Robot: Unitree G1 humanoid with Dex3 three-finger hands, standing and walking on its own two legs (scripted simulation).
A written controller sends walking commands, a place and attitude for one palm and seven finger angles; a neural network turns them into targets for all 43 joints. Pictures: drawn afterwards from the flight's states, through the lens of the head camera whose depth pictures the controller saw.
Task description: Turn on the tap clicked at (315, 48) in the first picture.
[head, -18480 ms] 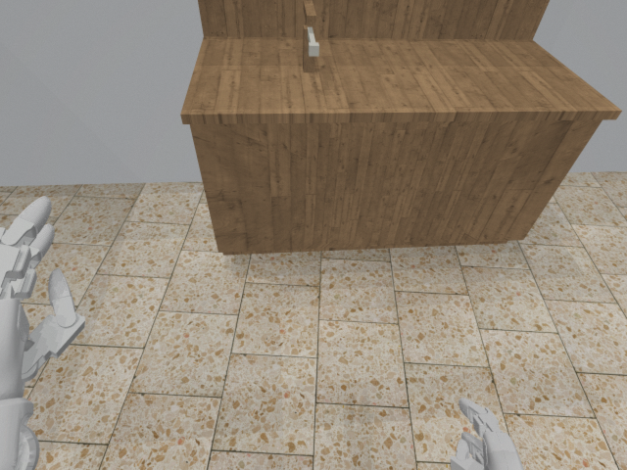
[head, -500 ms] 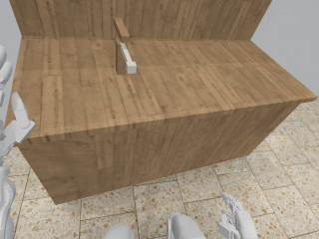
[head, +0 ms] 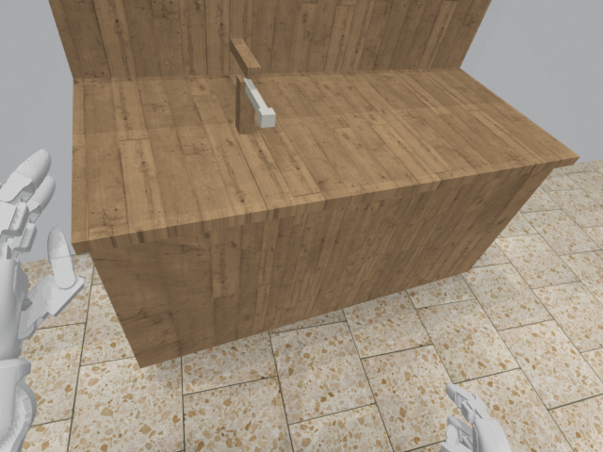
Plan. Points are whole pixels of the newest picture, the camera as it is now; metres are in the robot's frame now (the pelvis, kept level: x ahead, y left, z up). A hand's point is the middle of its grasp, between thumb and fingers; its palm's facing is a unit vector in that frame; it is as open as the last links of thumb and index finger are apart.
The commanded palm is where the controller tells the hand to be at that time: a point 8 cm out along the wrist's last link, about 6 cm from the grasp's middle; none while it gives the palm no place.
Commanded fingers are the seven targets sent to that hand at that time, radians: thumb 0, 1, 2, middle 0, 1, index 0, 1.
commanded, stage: come to a stop and stand still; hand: left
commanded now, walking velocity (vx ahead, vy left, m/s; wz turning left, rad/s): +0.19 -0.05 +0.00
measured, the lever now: (266, 117) +0.68 +0.13 +0.09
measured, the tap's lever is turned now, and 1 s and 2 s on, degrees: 0 0 0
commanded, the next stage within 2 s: look again from close up in 1.64 s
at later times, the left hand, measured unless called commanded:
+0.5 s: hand (45, 363) +0.14 +0.24 +0.16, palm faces +0.41 -0.86 -0.31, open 7.4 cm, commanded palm +0.09 +0.28 +0.20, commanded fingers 0.00 0.90 0.90 -0.20 -0.30 -0.20 -0.30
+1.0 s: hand (12, 365) +0.14 +0.26 +0.17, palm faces +0.45 -0.82 -0.36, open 7.4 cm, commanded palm +0.09 +0.29 +0.20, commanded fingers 0.00 0.90 0.90 -0.20 -0.30 -0.20 -0.30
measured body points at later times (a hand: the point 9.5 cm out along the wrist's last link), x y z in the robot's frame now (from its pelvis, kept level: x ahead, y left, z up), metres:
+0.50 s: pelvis -0.07 -0.01 +0.00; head -0.05 +0.02 +0.45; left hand +0.12 +0.29 +0.18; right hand +0.09 -0.24 -0.08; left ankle -0.06 +0.12 -0.65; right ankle -0.01 -0.09 -0.71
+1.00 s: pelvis -0.05 +0.00 +0.02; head -0.03 +0.02 +0.47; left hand +0.11 +0.30 +0.19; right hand +0.10 -0.21 -0.08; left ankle -0.02 +0.14 -0.70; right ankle +0.00 -0.08 -0.71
